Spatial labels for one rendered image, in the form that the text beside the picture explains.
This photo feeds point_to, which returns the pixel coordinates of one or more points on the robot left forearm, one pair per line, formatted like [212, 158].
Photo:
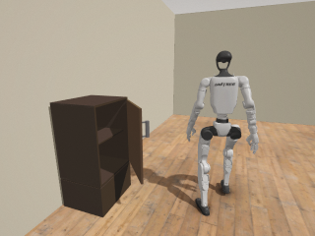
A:
[193, 116]

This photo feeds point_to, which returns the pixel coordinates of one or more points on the robot shin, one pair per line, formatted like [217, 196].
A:
[203, 183]
[227, 166]

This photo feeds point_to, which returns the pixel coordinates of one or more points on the robot left upper arm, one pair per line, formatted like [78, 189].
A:
[202, 92]

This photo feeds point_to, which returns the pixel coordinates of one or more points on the right robot hand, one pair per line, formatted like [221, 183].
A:
[254, 144]

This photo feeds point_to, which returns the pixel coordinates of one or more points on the robot right forearm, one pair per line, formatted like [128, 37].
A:
[251, 119]

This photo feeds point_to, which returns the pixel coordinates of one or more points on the handle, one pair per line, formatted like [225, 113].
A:
[147, 129]

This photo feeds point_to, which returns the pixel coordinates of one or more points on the left robot hand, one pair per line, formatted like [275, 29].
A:
[188, 132]

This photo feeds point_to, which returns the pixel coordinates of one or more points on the robot left shin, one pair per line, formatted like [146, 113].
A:
[203, 183]

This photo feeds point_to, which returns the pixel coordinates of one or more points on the cupboard door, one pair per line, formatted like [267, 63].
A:
[135, 138]

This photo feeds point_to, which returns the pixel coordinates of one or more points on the robot right shin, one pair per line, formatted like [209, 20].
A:
[227, 166]

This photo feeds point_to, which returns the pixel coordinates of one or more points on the robot right upper arm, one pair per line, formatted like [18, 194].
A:
[243, 83]

